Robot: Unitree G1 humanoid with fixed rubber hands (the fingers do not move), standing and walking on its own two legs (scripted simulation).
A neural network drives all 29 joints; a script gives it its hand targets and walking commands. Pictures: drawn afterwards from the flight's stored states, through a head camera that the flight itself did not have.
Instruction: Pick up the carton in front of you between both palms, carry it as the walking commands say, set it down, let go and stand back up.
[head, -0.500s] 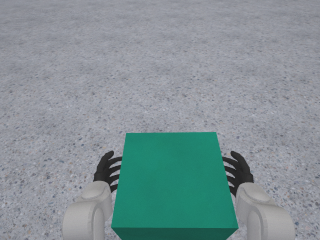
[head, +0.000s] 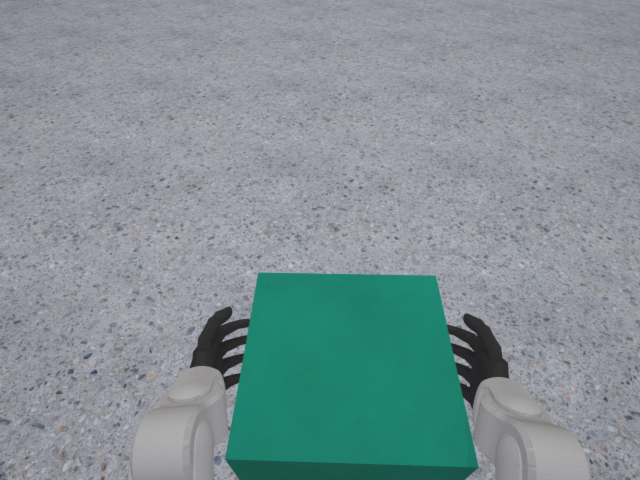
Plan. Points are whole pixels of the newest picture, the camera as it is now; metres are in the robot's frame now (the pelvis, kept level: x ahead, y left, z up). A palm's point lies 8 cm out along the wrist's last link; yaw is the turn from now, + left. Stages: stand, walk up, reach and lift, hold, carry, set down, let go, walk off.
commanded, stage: carry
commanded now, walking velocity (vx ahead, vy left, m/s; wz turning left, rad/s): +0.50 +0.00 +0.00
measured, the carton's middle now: (343, 399) +0.24 -0.01 -0.01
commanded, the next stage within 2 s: none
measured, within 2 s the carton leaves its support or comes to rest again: neither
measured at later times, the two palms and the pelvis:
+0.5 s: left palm (264, 178) +0.55 +0.11 +0.09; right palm (443, 176) +0.58 -0.19 +0.09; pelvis +0.33 -0.06 +0.00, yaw +4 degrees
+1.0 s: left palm (260, 94) +0.89 +0.16 +0.07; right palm (393, 94) +0.88 -0.14 +0.08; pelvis +0.65 +0.01 +0.00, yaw +0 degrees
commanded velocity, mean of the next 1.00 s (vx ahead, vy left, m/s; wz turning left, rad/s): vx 0.40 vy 0.00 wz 0.00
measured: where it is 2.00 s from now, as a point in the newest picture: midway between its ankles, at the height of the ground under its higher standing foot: (321, 329)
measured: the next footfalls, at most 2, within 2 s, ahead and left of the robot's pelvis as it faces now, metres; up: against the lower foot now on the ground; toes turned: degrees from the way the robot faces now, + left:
right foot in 0.24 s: +0.36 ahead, -0.13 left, +0.00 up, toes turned -9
left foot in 0.74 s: +0.68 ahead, +0.09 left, +0.00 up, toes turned +13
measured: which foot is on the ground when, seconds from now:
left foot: down 0.00-0.24, up 0.26-0.72, down 0.74-1.00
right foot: up 0.00-0.22, down 0.24-0.78, up 0.80-1.00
